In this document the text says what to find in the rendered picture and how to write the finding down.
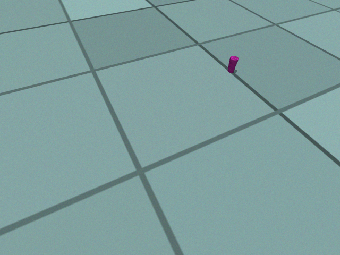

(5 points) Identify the cup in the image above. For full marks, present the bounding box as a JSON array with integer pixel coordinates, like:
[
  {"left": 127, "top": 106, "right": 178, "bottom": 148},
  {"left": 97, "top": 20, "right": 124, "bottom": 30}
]
[{"left": 227, "top": 56, "right": 239, "bottom": 73}]

